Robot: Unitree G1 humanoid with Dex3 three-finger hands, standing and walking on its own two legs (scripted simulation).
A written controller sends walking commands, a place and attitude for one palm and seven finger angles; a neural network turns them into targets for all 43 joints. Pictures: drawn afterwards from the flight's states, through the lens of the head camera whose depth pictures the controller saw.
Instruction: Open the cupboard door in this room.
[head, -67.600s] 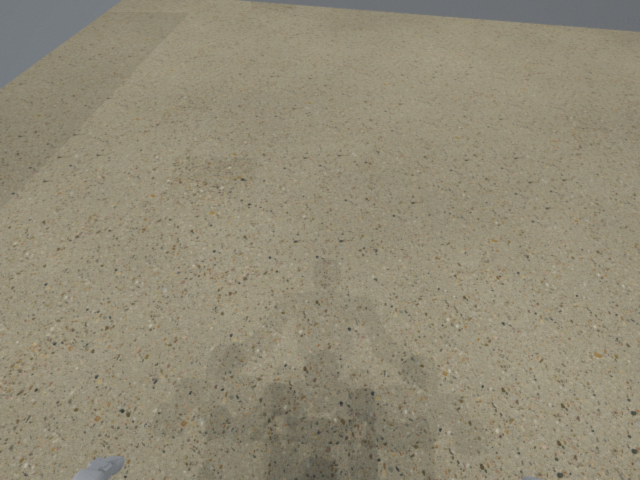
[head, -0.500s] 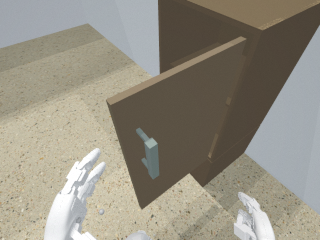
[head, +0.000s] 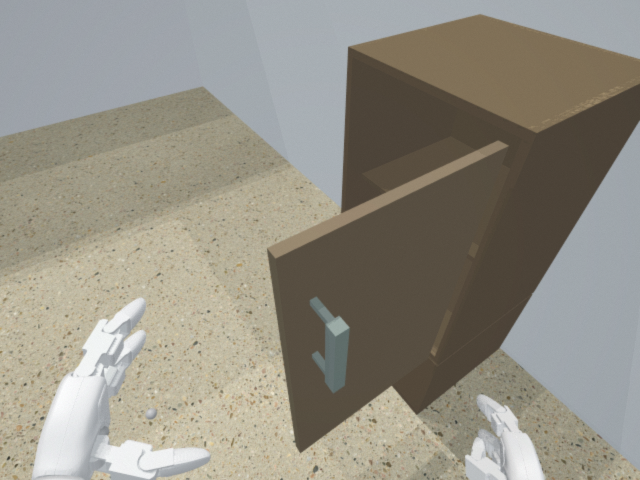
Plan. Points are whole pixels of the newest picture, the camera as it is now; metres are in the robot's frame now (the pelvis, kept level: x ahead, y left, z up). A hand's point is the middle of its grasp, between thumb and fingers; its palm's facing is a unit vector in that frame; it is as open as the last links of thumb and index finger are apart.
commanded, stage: draw the hand back to the body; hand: left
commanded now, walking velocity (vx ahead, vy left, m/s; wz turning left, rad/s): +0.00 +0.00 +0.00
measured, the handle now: (326, 346) +0.29 +0.03 +0.03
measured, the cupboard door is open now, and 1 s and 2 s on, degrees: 90 90 90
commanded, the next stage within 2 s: step back with the hand held close in 0.86 s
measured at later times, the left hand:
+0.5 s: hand (43, 319) +0.20 +0.27 +0.20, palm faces +0.42 -0.82 -0.39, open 8.9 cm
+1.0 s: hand (71, 324) +0.20 +0.24 +0.20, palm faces +0.42 -0.82 -0.39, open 7.4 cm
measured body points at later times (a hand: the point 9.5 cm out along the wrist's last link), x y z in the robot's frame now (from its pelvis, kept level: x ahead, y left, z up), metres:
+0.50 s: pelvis +0.01 +0.01 +0.03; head -0.01 +0.00 +0.48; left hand +0.17 +0.31 +0.22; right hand +0.20 -0.21 -0.04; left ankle +0.01 +0.08 -0.71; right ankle -0.03 -0.11 -0.71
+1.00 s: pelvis +0.01 -0.01 +0.03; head -0.02 -0.03 +0.48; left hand +0.17 +0.28 +0.22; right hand +0.19 -0.24 -0.05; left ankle +0.01 +0.08 -0.71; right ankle -0.03 -0.11 -0.71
